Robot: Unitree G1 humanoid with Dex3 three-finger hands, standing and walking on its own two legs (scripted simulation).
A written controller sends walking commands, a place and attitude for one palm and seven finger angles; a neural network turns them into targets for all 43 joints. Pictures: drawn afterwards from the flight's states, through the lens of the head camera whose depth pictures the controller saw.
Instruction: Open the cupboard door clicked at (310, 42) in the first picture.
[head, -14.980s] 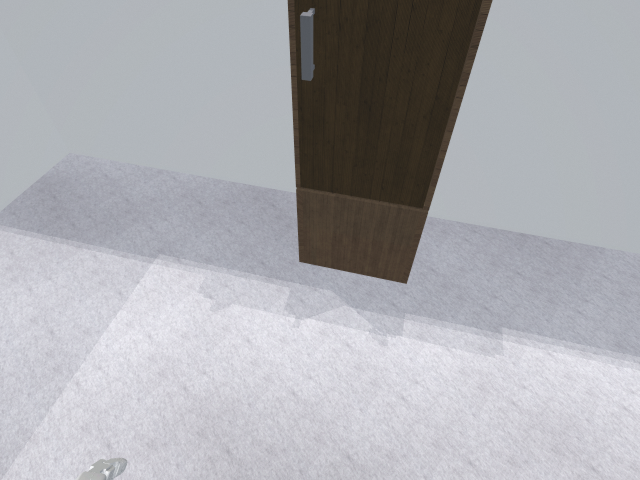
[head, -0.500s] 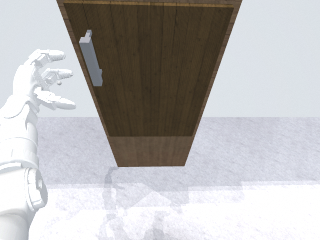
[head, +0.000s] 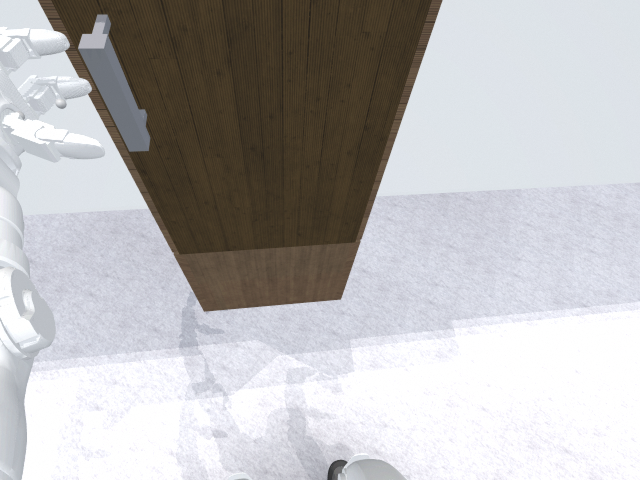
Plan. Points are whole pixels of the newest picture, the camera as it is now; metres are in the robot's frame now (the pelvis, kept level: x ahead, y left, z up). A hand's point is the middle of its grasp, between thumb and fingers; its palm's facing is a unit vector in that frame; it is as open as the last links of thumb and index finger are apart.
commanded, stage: move the hooked fingers beside the handle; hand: left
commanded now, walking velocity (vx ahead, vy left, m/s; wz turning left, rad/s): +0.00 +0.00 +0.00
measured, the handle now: (122, 87) +0.56 +0.18 +0.14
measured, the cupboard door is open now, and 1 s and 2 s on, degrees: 0 0 0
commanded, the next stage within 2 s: slide the fingers in behind the handle in 0.96 s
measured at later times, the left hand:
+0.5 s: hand (56, 110) +0.51 +0.24 +0.14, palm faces +0.00 -1.00 +0.01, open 14.0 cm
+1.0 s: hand (55, 115) +0.51 +0.24 +0.14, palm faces +0.01 -1.00 +0.00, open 14.0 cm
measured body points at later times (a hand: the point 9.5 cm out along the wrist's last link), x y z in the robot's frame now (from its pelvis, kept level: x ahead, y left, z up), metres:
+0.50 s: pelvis +0.02 +0.01 +0.00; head +0.11 +0.03 +0.44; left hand +0.51 +0.30 +0.14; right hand +0.02 -0.26 -0.11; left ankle -0.02 +0.09 -0.72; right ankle +0.01 -0.12 -0.72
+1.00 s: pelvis +0.00 +0.00 +0.00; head +0.10 +0.02 +0.43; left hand +0.50 +0.30 +0.15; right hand -0.01 -0.27 -0.11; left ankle -0.02 +0.09 -0.72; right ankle +0.01 -0.12 -0.72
